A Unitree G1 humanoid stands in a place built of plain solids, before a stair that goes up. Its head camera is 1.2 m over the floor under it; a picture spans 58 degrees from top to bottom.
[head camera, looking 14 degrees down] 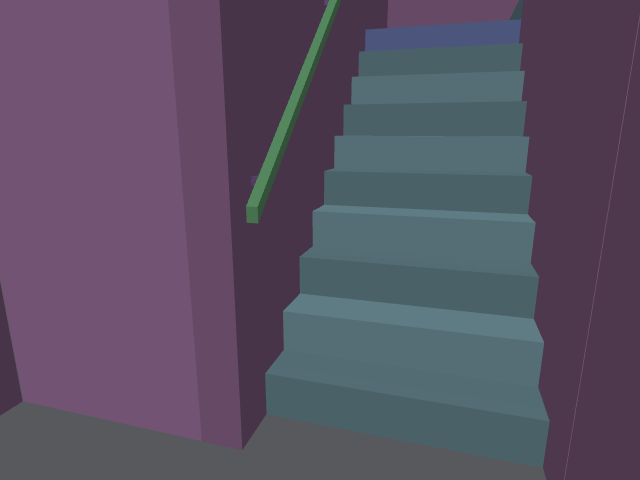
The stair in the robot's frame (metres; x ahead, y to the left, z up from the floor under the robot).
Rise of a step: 0.20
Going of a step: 0.23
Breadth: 1.10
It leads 17 degrees to the right of straight ahead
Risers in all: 10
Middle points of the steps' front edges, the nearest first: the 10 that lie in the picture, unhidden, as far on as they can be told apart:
1.50 -0.29 0.20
1.71 -0.36 0.39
1.94 -0.42 0.59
2.15 -0.49 0.79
2.37 -0.55 0.98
2.59 -0.62 1.18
2.81 -0.68 1.37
3.02 -0.75 1.57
3.24 -0.81 1.77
3.46 -0.88 1.96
